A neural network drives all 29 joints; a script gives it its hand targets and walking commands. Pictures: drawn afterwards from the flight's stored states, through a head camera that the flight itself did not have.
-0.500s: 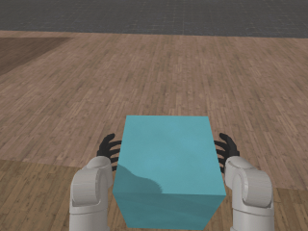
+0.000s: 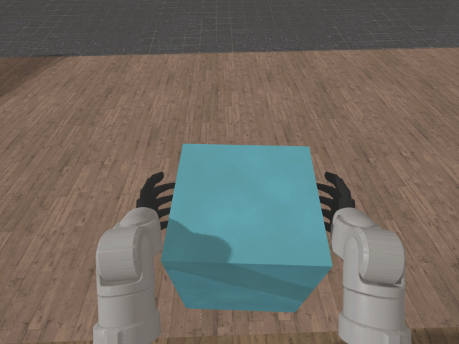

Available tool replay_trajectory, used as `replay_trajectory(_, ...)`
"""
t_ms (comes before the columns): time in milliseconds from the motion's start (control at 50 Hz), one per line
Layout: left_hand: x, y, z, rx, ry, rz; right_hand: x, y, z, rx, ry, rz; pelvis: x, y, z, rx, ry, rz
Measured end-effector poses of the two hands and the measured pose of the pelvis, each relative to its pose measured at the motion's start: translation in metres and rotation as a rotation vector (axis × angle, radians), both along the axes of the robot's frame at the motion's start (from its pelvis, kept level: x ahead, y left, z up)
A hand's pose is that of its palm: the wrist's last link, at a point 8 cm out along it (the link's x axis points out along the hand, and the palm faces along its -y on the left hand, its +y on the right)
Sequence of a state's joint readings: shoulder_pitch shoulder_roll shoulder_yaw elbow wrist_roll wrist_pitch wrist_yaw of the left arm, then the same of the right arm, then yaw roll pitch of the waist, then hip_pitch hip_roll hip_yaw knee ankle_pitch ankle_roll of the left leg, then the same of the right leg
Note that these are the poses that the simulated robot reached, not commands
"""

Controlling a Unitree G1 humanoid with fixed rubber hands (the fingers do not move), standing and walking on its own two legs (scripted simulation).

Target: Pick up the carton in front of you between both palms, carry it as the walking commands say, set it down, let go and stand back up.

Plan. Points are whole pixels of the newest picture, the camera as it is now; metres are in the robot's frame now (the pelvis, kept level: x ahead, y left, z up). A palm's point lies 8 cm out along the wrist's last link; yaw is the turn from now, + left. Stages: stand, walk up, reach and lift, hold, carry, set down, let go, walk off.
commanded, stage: carry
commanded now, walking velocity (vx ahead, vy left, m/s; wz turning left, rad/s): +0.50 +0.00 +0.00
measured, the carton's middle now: (242, 233) +0.30 -0.01 +0.02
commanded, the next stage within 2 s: none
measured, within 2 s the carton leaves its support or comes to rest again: neither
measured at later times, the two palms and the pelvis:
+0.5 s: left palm (174, 83) +0.69 +0.14 +0.08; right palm (291, 77) +0.72 -0.16 +0.08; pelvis +0.33 -0.04 -0.02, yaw +3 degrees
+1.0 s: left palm (189, 33) +1.05 +0.13 +0.05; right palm (278, 33) +1.03 -0.17 +0.05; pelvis +0.67 +0.00 -0.05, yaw +1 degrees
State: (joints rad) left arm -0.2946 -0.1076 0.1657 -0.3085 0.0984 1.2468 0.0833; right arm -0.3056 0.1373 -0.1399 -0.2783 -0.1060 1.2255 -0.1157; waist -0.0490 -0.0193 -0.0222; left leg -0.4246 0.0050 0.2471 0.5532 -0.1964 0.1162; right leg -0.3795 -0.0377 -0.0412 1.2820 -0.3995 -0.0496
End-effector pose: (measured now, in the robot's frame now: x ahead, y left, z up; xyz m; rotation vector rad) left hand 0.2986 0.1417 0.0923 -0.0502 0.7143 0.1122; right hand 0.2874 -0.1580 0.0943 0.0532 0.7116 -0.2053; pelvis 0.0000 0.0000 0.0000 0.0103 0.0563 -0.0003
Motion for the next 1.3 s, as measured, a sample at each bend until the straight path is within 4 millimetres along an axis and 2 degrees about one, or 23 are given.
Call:
replay_trajectory(100,0.079,0.001,0.017,0.015,-0.009,-0.022,0.077,0.001,0.018,-0.027,-0.006,0.011,0.056,0.005,0.014,-0.021,0.011,0.007)
replay_trajectory(240,0.199,0.007,0.041,0.063,-0.037,-0.006,0.213,0.007,0.044,-0.061,-0.032,0.09,0.146,-0.002,0.014,-0.02,0.024,0.024)
replay_trajectory(320,0.27,0.003,0.039,0.078,-0.019,0.011,0.29,0.003,0.037,-0.059,-0.016,0.121,0.209,-0.013,0.001,-0.002,0.022,0.034)
replay_trajectory(380,0.321,0.0,0.029,0.097,-0.013,0.04,0.349,0.0,0.021,-0.046,-0.014,0.154,0.26,-0.023,-0.02,0.015,0.003,0.05)
replay_trajectory(420,0.348,-0.001,0.017,0.111,0.016,0.055,0.381,-0.001,0.005,-0.024,0.014,0.167,0.286,-0.028,-0.024,0.004,0.001,0.049)
replay_trajectory(480,0.378,-0.001,-0.004,0.095,0.095,0.078,0.417,0.0,-0.015,-0.018,0.092,0.179,0.321,-0.035,-0.018,0.013,0.01,0.054)
replay_trajectory(540,0.409,-0.001,-0.017,0.07,0.13,0.102,0.453,0.001,-0.024,-0.014,0.127,0.181,0.356,-0.041,-0.01,0.019,0.025,0.056)
replay_trajectory(680,0.502,0.001,-0.013,0.033,0.033,0.135,0.545,0.002,-0.019,0.022,0.032,0.141,0.446,-0.041,-0.007,0.022,0.055,0.042)
replay_trajectory(780,0.585,0.007,-0.004,0.031,-0.061,0.113,0.62,0.007,-0.01,0.019,-0.062,0.12,0.526,-0.03,-0.024,-0.006,0.046,0.026)
replay_trajectory(840,0.642,0.01,-0.009,0.031,-0.101,0.071,0.668,0.009,-0.01,-0.016,-0.101,0.103,0.581,-0.021,-0.05,-0.04,0.019,0.005)
replay_trajectory(880,0.677,0.007,-0.019,0.028,-0.087,0.035,0.695,0.007,-0.016,-0.049,-0.087,0.089,0.607,-0.018,-0.06,-0.019,0.017,0.011)
replay_trajectory(1000,0.748,-0.011,-0.046,0.056,0.075,-0.048,0.745,-0.011,-0.048,-0.037,0.08,0.032,0.674,-0.004,-0.051,-0.037,0.03,0.012)
replay_trajectory(1100,0.807,-0.018,-0.051,0.037,0.072,-0.053,0.8,-0.019,-0.05,-0.031,0.076,0.005,0.731,-0.004,-0.045,-0.048,0.044,0.01)
replay_trajectory(1220,0.887,-0.023,-0.045,0.023,-0.016,-0.022,0.889,-0.024,-0.04,-0.033,-0.013,0.02,0.813,-0.016,-0.056,-0.028,0.045,0.021)
replay_trajectory(1300,0.947,-0.027,-0.045,0.049,-0.079,0.004,0.959,-0.028,-0.045,-0.032,-0.076,0.063,0.881,-0.027,-0.086,0.012,0.02,0.044)
